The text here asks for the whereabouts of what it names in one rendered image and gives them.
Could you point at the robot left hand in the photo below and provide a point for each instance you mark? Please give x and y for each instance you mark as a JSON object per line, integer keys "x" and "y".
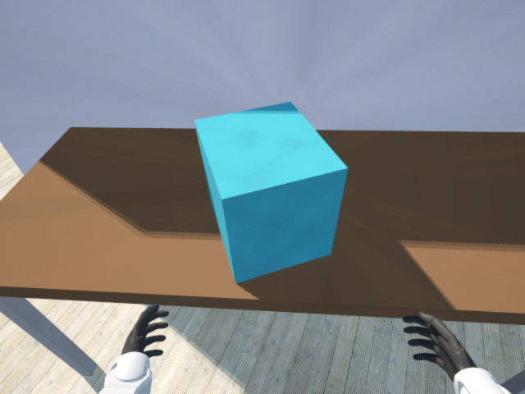
{"x": 137, "y": 340}

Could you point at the table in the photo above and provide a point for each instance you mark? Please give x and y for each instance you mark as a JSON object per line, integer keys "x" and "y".
{"x": 430, "y": 221}

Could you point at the left robot forearm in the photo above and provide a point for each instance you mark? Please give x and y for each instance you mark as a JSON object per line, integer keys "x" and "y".
{"x": 129, "y": 374}

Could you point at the right robot forearm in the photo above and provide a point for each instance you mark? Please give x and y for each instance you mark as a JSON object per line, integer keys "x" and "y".
{"x": 477, "y": 381}

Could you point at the robot right hand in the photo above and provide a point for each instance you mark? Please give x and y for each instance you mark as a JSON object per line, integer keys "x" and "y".
{"x": 450, "y": 353}

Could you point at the carton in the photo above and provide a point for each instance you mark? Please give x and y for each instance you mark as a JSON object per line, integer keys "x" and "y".
{"x": 275, "y": 188}

